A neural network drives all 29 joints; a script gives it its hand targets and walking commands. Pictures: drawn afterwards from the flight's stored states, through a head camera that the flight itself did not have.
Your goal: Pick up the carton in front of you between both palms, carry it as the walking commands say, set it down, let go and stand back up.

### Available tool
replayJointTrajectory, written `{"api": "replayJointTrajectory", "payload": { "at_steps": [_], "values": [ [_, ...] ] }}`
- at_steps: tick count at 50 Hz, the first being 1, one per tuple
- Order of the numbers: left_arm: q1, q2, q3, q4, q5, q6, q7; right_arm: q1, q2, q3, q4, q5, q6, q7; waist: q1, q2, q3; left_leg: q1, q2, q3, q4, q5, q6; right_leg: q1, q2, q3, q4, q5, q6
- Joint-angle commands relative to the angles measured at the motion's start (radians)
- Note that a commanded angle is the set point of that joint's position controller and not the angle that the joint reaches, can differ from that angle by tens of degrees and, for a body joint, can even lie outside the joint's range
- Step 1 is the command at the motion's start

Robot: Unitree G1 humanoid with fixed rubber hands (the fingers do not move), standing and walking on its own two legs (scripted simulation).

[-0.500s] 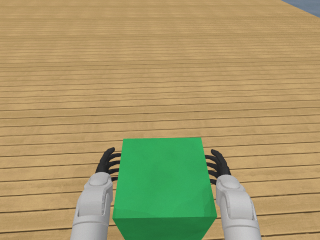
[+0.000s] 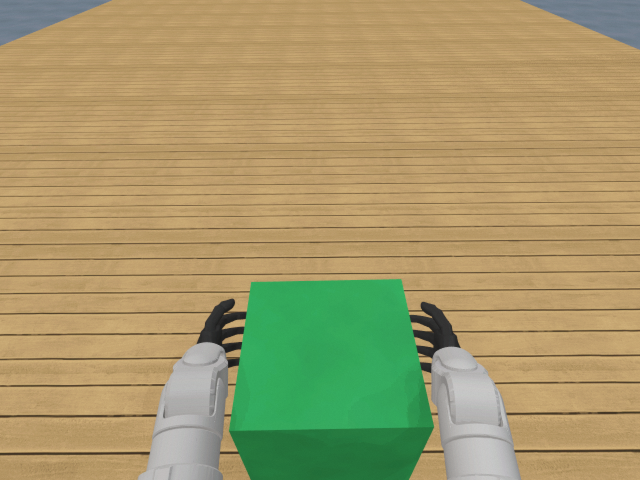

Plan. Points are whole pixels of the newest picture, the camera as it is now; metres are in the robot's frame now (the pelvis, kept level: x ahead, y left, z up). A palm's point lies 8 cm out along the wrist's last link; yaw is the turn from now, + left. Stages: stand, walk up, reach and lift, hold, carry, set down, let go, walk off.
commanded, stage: hold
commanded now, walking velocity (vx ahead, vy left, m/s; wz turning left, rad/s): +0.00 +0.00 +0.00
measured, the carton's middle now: (328, 390) +0.29 +0.00 -0.04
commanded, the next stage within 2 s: set down in 0.20 s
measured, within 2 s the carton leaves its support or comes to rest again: neither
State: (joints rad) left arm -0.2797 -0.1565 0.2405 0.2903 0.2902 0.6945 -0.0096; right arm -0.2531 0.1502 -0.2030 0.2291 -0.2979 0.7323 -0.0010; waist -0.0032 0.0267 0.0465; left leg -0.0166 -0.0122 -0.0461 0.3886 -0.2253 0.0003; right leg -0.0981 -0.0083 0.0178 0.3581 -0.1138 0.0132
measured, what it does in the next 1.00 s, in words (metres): lowers itself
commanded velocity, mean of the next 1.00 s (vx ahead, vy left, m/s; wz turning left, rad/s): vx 0.00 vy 0.00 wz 0.00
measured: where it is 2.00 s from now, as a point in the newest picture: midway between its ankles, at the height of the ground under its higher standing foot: outside the picture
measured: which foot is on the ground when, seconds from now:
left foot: down 0.00-1.00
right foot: down 0.00-1.00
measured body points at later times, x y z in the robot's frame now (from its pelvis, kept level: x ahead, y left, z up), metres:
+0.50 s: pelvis +0.00 -0.02 -0.01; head -0.02 -0.03 +0.44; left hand +0.33 +0.15 +0.02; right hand +0.34 -0.15 +0.02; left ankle +0.01 +0.12 -0.74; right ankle +0.06 -0.13 -0.74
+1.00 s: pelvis -0.03 -0.01 -0.11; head +0.19 -0.02 +0.29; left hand +0.37 +0.15 -0.18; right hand +0.39 -0.15 -0.19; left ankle +0.01 +0.12 -0.74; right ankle +0.06 -0.13 -0.74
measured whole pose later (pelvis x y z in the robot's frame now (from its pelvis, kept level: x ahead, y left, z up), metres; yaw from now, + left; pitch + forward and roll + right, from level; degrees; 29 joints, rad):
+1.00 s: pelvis -0.03 -0.01 -0.11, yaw +3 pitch +34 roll +2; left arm -0.56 -0.20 0.43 0.47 0.18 0.15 0.10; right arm -0.63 0.06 -0.36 0.55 -0.25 0.17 0.04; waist 0.00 0.03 -0.12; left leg -1.28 -0.09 -0.08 1.09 -0.41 -0.03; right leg -1.35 0.04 0.10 1.06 -0.30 0.03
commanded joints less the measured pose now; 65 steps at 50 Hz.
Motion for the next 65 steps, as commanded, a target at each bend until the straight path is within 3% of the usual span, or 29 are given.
{"api": "replayJointTrajectory", "payload": {
  "at_steps": [1, 13, 20, 24, 29, 32, 36, 41, 46, 52, 65],
  "values": [
    [-0.464, -0.923, -0.494, 0.003, -0.237, -0.037, -0.259, -0.475, 0.941, 0.511, -0.018, 0.256, -0.042, 0.261, 0.004, 0.0, -0.165, -0.273, -0.043, -0.043, -0.155, -0.101, 0.041, 0.261, 0.097, 0.027, -0.008, -0.05, -0.008],
    [-0.554, -0.927, -0.461, 0.053, -0.229, -0.043, -0.288, -0.55, 0.975, 0.483, 0.05, 0.25, -0.038, 0.282, 0.002, -0.045, -0.175, -0.261, -0.061, -0.023, -0.108, -0.129, 0.048, 0.223, 0.07, 0.06, -0.044, -0.19, 0.002],
    [-0.679, -0.887, -0.29, 0.23, -0.125, -0.097, -0.285, -0.679, 0.944, 0.307, 0.248, 0.161, -0.095, 0.277, 0.008, -0.043, -0.126, -0.308, -0.07, -0.018, -0.041, -0.177, 0.048, 0.14, 0.063, 0.065, -0.004, -0.273, -0.005],
    [-0.692, -0.826, -0.134, 0.329, -0.025, -0.155, -0.236, -0.704, 0.83, 0.145, 0.346, 0.051, -0.166, 0.245, 0.001, -0.018, -0.1, -0.391, -0.073, -0.018, 0.025, -0.151, 0.036, 0.051, 0.071, 0.058, 0.063, -0.212, -0.02],
    [-0.61, -0.708, -0.034, 0.341, 0.046, -0.286, -0.173, -0.627, 0.643, 0.044, 0.384, -0.037, -0.31, 0.213, -0.013, -0.014, -0.185, -0.524, -0.088, -0.009, 0.124, -0.002, 0.001, -0.1, 0.088, 0.039, 0.19, 0.043, -0.02],
    [-0.591, -0.71, -0.076, 0.329, 0.023, -0.397, -0.157, -0.621, 0.639, 0.087, 0.396, -0.025, -0.423, 0.207, -0.009, -0.023, -0.317, -0.602, -0.109, 0.0, 0.2, 0.096, -0.018, -0.173, 0.096, 0.037, 0.277, 0.178, -0.02],
    [-0.639, -0.807, -0.222, 0.317, -0.051, -0.528, -0.138, -0.689, 0.718, 0.23, 0.392, 0.046, -0.555, 0.215, 0.006, -0.025, -0.592, -0.723, -0.123, 0.004, 0.317, 0.206, -0.045, -0.209, 0.107, 0.042, 0.414, 0.329, -0.02],
    [-0.696, -0.877, -0.404, 0.244, -0.138, -0.607, -0.109, -0.741, 0.78, 0.388, 0.339, 0.114, -0.628, 0.219, 0.003, -0.048, -0.951, -0.869, -0.135, 0.008, 0.474, 0.313, -0.068, -0.28, 0.115, 0.048, 0.583, 0.459, -0.012],
    [-0.754, -0.895, -0.467, 0.201, -0.177, -0.58, -0.1, -0.782, 0.758, 0.412, 0.327, 0.124, -0.601, 0.23, -0.015, -0.034, -1.053, -0.933, -0.145, 0.017, 0.577, 0.232, -0.076, -0.537, 0.138, 0.008, 0.67, 0.272, -0.004],
    [-0.857, -0.9, -0.399, 0.263, -0.164, -0.499, -0.116, -0.876, 0.743, 0.349, 0.412, 0.105, -0.526, 0.25, -0.02, -0.027, -0.952, -1.128, -0.155, 0.036, 0.666, -0.025, -0.07, -0.785, 0.142, -0.017, 0.75, -0.003, -0.011],
    [-1.101, -0.852, -0.285, 0.346, -0.173, -0.487, -0.105, -1.085, 0.754, 0.293, 0.519, 0.119, -0.497, 0.214, 0.0, -0.082, -1.08, -1.482, -0.19, 0.09, 0.922, -0.129, -0.064, -0.964, 0.15, -0.021, 0.978, -0.058, 0.008]
  ]
}}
